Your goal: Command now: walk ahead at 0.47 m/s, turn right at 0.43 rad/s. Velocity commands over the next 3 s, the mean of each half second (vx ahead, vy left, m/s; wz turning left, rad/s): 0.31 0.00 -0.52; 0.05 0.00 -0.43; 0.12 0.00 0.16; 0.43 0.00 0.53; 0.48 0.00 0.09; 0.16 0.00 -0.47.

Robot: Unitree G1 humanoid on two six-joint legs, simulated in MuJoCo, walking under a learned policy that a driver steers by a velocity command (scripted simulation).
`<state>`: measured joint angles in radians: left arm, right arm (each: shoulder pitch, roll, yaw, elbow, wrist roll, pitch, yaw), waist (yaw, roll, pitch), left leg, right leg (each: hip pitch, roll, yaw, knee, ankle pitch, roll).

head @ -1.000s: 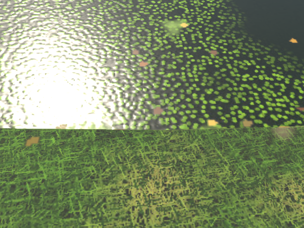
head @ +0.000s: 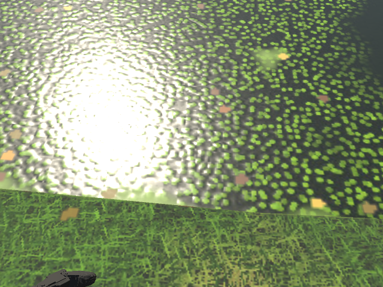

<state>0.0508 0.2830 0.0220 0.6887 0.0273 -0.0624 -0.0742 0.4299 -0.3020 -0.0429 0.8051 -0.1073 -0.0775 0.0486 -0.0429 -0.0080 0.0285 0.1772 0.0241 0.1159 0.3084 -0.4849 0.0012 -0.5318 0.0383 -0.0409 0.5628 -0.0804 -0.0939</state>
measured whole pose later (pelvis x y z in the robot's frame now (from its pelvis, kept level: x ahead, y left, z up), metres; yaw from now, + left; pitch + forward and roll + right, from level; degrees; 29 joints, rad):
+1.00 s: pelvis +0.31 -0.06 +0.03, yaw -30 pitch +3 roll +1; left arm 0.24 0.30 0.06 0.64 0.01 -0.11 -0.05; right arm 0.18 -0.30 -0.05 0.71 -0.05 -0.07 -0.01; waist 0.01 0.00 0.00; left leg -0.48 0.05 0.03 0.89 -0.42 -0.08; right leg -0.25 0.02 -0.01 0.40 -0.20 -0.05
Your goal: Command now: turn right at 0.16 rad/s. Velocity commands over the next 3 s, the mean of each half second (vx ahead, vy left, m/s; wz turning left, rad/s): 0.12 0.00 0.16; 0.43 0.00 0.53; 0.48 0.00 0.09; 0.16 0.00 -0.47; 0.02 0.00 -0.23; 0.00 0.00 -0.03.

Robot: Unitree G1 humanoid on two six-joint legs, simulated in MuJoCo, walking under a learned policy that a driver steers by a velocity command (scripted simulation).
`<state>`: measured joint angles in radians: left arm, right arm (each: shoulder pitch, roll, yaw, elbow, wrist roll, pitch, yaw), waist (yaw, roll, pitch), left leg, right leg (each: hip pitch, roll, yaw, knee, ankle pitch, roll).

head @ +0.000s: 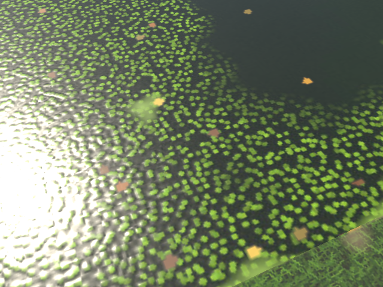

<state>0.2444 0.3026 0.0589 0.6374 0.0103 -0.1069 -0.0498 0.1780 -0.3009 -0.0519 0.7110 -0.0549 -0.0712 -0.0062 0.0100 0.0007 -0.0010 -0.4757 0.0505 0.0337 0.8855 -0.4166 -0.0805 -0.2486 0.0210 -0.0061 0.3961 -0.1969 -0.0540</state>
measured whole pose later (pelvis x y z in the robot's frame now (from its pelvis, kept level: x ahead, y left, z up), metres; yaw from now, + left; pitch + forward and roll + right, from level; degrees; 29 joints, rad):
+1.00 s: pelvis +0.28 +0.16 -0.04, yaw +25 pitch +2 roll +1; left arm -0.01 0.24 -0.04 0.72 0.08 -0.07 -0.02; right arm 0.52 -0.25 -0.03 0.88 -0.07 -0.11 0.05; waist -0.13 -0.03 -0.03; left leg 0.01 -0.16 -0.23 0.58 -0.59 0.10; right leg -0.56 -0.05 0.05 0.50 0.23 0.02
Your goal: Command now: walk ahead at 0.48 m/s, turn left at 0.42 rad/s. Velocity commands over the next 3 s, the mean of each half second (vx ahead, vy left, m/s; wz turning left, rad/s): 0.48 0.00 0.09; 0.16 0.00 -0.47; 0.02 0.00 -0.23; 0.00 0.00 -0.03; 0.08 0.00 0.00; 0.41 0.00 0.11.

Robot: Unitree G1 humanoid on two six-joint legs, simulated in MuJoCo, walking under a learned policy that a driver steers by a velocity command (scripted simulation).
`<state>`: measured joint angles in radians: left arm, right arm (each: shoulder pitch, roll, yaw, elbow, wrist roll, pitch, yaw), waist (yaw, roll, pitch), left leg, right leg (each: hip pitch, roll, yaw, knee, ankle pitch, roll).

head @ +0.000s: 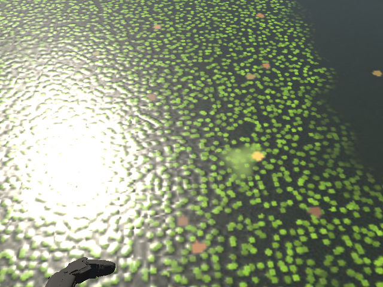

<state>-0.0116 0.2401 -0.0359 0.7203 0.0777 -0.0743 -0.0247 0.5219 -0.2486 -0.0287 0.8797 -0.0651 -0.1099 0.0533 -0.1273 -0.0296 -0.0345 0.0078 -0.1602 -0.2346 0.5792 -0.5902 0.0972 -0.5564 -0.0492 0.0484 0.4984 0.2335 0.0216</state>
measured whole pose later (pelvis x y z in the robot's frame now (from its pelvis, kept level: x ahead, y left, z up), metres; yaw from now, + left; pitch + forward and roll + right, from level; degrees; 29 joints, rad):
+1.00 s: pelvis +0.42 -0.03 -0.07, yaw -17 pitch +2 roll +2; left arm 0.15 0.29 0.10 0.72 -0.01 0.06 0.00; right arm 0.13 -0.29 -0.09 0.82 0.01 -0.01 -0.03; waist 0.00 0.01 0.02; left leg -0.29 0.11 0.23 0.54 -0.26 -0.03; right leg -0.38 -0.03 -0.02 0.59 -0.22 -0.04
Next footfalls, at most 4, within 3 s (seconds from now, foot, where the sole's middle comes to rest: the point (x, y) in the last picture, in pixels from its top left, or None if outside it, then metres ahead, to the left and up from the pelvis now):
0.08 right None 0.22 -0.14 -0.84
0.54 left None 0.51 0.10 -0.84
1.00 right None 0.47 -0.15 -0.84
1.40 left None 0.54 0.07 -0.84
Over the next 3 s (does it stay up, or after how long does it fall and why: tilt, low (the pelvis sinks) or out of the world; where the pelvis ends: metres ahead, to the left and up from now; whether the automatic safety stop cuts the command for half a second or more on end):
stays up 0.71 -0.11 -0.09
